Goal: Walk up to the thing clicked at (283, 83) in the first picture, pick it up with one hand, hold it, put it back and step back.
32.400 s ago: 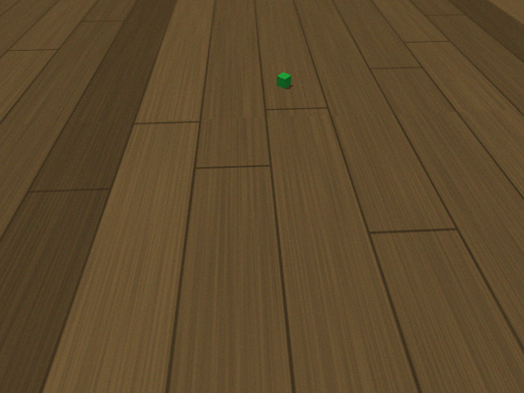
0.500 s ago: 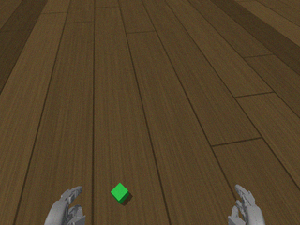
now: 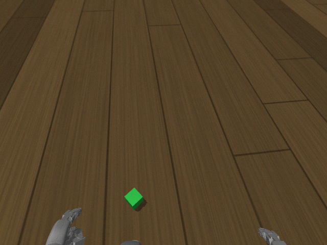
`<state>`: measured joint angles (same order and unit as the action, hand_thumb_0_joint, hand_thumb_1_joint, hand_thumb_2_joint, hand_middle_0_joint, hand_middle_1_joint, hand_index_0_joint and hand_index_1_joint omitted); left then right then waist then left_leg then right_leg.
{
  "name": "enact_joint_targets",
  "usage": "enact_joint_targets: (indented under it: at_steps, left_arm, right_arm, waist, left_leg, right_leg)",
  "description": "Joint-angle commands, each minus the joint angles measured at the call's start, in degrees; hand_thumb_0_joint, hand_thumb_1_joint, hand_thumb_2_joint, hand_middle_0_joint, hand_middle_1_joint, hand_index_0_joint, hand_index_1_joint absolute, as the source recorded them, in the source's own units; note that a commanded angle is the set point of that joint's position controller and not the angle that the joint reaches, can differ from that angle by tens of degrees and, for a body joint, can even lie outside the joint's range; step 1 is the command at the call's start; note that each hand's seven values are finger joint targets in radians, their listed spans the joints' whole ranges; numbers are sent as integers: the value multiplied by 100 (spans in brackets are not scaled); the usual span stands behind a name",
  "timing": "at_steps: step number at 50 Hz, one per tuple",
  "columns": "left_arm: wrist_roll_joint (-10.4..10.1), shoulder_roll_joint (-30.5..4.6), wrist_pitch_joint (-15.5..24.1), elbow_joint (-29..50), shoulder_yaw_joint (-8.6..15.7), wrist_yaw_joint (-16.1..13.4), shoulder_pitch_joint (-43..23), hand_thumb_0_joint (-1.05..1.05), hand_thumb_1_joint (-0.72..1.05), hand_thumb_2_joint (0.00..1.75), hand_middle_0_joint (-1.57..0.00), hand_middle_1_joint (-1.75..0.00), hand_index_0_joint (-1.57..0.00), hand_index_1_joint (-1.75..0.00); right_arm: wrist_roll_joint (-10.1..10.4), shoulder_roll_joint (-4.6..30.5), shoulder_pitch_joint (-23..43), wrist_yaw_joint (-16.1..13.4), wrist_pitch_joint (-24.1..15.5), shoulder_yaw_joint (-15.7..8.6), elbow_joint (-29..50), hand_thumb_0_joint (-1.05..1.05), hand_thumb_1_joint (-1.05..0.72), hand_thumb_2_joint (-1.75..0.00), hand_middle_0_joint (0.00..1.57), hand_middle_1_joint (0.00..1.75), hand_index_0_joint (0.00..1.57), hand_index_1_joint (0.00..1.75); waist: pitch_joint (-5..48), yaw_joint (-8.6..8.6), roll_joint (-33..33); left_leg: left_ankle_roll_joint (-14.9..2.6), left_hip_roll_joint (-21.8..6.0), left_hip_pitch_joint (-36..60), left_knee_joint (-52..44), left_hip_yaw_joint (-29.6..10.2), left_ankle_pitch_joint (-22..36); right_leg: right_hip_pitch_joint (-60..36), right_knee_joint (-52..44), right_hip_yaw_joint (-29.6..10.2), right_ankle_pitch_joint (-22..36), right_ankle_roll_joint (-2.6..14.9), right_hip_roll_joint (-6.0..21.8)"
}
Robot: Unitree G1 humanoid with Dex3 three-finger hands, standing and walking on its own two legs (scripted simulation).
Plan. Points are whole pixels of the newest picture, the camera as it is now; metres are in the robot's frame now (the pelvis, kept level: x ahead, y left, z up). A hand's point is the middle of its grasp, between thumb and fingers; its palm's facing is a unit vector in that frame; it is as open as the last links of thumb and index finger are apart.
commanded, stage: stand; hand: left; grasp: from above
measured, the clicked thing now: (134, 198) +0.43 +0.19 -0.70
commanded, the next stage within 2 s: none
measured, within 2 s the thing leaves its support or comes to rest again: neither
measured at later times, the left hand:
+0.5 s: hand out of the picture +0.04 +0.25 -0.13, palm faces +0.04 -0.95 -0.32, open 7.4 cm
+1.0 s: hand out of the picture +0.03 +0.24 -0.12, palm faces +0.02 -0.94 -0.33, open 7.4 cm
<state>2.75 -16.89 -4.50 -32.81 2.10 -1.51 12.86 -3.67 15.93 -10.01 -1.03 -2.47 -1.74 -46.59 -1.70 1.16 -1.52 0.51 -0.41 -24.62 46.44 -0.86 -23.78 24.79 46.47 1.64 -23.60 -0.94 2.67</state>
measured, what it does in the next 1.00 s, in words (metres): stands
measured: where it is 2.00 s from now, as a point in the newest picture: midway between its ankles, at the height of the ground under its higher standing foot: outside the picture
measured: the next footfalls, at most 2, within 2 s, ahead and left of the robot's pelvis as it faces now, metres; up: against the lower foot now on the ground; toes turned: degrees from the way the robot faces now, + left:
none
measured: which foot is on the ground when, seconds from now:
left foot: down 0.00-1.00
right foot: down 0.00-1.00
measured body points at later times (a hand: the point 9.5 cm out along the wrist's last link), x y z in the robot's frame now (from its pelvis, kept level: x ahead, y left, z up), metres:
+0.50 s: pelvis -0.01 +0.01 +0.04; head -0.01 +0.01 +0.49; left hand +0.04 +0.30 -0.10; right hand +0.07 -0.27 -0.10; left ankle +0.01 +0.13 -0.71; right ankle +0.01 -0.13 -0.71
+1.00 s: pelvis +0.00 -0.01 +0.04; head +0.00 -0.01 +0.49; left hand +0.03 +0.28 -0.10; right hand +0.05 -0.30 -0.10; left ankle +0.01 +0.13 -0.71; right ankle +0.01 -0.13 -0.71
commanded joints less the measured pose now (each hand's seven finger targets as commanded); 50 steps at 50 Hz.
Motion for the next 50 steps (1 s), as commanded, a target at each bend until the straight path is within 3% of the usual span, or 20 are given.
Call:
enact_joint_targets:
  at_steps: [1,3,9,14,19,27,33,38,42,48,50]
  left_arm:
    - [-13,-783,454,-191,317,-81,-231,0,90,90,-20,-30,-20,-30]
    - [-2,-796,496,-534,307,-80,-225,0,90,90,-20,-30,-20,-30]
    - [-61,-857,557,-1365,264,-84,-245,0,90,90,-20,-30,-20,-30]
    - [-95,-912,557,-1913,230,-78,-317,0,90,90,-20,-30,-20,-30]
    - [-88,-967,593,-2306,193,-83,-311,0,90,90,-20,-30,-20,-30]
    - [-101,-1024,571,-2692,174,-55,-414,0,90,90,-20,-30,-20,-30]
    - [-100,-1109,589,-2850,180,-34,-452,0,90,90,-20,-30,-20,-30]
    - [-97,-1175,579,-2927,170,-3,-475,0,90,90,-20,-30,-20,-30]
    - [-114,-1242,588,-2962,173,5,-488,0,90,90,-20,-30,-20,-30]
    - [-160,-1223,647,-2985,163,-8,-596,0,90,90,-20,-30,-20,-30]
    - [-177,-1210,643,-3010,156,-11,-590,0,90,90,-20,-30,-20,-30]
  right_arm:
    - [57,915,218,-7,-102,-359,231,0,-90,-90,20,30,20,30]
    - [66,934,306,-8,-68,-370,106,0,-90,-90,20,30,20,30]
    - [102,1049,208,-64,-1,-357,-380,0,-90,-90,20,30,20,30]
    - [164,1105,214,-75,61,-330,-744,0,-90,-90,20,30,20,30]
    - [209,1133,244,-85,73,-312,-992,0,-90,-90,20,30,20,30]
    - [203,1180,349,-53,120,-277,-1237,0,-90,-90,20,30,20,30]
    - [212,1187,411,-22,130,-252,-1322,0,-90,-90,20,30,20,30]
    - [210,1236,383,3,162,-229,-1379,0,-90,-90,20,30,20,30]
    - [228,1246,336,14,165,-217,-1407,0,-90,-90,20,30,20,30]
    - [239,1268,342,-8,102,-144,-1454,0,-90,-90,20,30,20,30]
    - [243,1307,360,-24,96,-136,-1477,0,-90,-90,20,30,20,30]
  waist:
    - [875,40,289]
    - [645,69,359]
    - [326,6,407]
    - [96,-21,317]
    - [152,-29,209]
    - [-171,-18,313]
    - [-201,-9,183]
    - [-356,-27,204]
    - [-261,-64,138]
    - [175,-71,179]
    - [225,-64,194]
  left_leg:
    - [-363,-245,700,-1084,-417,1510]
    - [-372,-321,616,-1385,-552,1264]
    - [-334,-426,959,-1974,-647,1622]
    - [-251,-457,1104,-2432,-667,1463]
    - [-214,-469,1555,-2526,-587,1982]
    - [-194,-506,1330,-3051,-654,1048]
    - [-178,-506,1354,-3143,-648,913]
    - [-165,-463,1199,-3162,-617,405]
    - [-172,-467,1367,-3057,-582,569]
    - [-173,-558,1720,-2916,-503,1864]
    - [-169,-578,1750,-2899,-481,2042]
  right_leg:
    - [-808,-1060,-422,1333,279,280]
    - [-927,-1287,-354,1158,255,246]
    - [-1260,-1761,-351,1477,232,285]
    - [-1561,-2197,-335,1319,194,309]
    - [-1696,-2494,-337,1660,139,377]
    - [-1831,-2795,-360,1272,104,386]
    - [-1803,-2918,-393,1101,106,401]
    - [-1600,-3068,-420,523,96,355]
    - [-1500,-3157,-523,507,138,399]
    - [-1923,-2998,-531,1865,165,499]
    - [-2006,-2971,-497,2034,165,489]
